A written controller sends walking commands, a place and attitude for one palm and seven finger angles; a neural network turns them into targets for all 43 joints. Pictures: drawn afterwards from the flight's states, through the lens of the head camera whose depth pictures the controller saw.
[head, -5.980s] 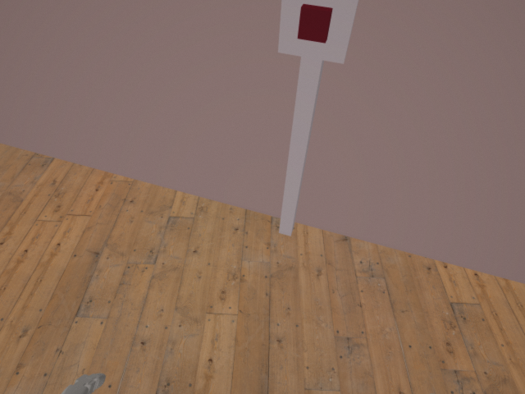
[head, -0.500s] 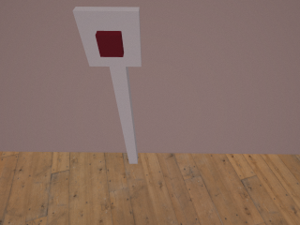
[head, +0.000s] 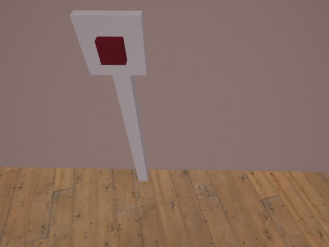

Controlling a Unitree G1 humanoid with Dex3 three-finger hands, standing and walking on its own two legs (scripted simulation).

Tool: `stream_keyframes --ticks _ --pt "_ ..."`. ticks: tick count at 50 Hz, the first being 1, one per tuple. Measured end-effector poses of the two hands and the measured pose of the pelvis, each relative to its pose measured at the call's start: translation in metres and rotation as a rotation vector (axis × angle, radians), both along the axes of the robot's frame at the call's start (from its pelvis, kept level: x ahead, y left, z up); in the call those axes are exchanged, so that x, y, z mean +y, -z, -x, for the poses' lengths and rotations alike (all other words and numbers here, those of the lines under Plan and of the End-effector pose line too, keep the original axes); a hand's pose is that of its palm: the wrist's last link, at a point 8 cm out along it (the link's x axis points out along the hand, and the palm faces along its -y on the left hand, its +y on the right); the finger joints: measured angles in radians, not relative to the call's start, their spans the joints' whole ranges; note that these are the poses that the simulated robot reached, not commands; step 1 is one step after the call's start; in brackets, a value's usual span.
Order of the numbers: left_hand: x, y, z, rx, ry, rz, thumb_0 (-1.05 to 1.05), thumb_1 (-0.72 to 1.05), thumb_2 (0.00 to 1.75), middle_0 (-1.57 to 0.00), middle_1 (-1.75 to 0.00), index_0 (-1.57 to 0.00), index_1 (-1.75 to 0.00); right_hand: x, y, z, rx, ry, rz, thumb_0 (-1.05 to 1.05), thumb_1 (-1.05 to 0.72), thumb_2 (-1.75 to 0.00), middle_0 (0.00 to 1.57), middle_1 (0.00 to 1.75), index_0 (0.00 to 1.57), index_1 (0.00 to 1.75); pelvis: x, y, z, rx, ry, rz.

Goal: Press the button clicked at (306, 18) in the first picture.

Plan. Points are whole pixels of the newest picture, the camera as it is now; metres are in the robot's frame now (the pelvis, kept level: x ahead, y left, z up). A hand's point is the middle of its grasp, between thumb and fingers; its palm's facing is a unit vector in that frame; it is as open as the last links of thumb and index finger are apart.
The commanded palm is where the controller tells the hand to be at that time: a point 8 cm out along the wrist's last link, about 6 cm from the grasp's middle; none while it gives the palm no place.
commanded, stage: shuffle to correct the standing spot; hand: left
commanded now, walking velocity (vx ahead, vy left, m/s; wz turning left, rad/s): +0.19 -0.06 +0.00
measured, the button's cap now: (112, 50) +0.57 +0.19 +0.18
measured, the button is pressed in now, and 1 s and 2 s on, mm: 0 0 0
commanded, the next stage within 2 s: come to a stop and stand still in 0.30 s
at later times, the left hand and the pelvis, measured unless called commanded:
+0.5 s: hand out of the picture +0.14 +0.16 -0.18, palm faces +0.04 -0.97 -0.25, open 7.4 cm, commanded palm none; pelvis +0.09 -0.03 -0.03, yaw +1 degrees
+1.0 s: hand out of the picture +0.12 +0.17 -0.19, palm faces +0.12 -0.97 -0.22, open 7.4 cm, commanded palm none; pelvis +0.11 -0.02 -0.01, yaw +1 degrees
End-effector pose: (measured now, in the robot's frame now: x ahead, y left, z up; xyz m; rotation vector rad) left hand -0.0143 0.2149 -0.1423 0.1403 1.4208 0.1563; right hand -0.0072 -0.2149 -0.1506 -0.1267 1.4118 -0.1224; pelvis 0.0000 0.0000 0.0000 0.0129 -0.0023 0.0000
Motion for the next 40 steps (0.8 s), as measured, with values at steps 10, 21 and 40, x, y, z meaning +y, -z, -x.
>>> stream_keyframes --ticks 10,21,40 --pt "-0.003 0.014 -0.006 0.025 -0.042 0.024 0.01 0.91 0.9 -0.2 -0.3 -0.2 -0.29 -0.006 0.003 -0.017 0.024 -0.002 0.018 0.0 -0.91 -0.9 0.2 0.3 0.2 0.3 -0.004 0.01 -0.025 0.013 -0.016 0.02" --pt "-0.001 0.01 -0.09 -0.001 0.013 -0.005 0.01 0.91 0.9 -0.2 -0.3 -0.2 -0.29 -0.005 0.006 -0.015 0.101 0.06 0.002 0.0 -0.91 -0.9 0.2 0.3 0.2 0.3 -0.015 0.012 -0.07 0.033 -0.005 0.011" --pt "-0.024 -0.005 -0.155 -0.115 -0.028 -0.057 0.01 0.92 0.9 -0.21 -0.3 -0.2 -0.3 -0.059 -0.008 -0.213 -0.175 -0.058 0.044 0.0 -0.91 -0.9 0.2 0.29 0.2 0.3 -0.044 0.001 -0.112 0.023 -0.018 -0.02"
